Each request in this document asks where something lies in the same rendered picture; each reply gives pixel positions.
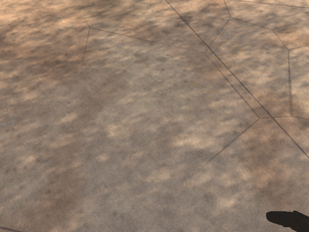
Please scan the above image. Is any right robot hand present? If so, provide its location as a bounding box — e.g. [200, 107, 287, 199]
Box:
[266, 211, 309, 232]

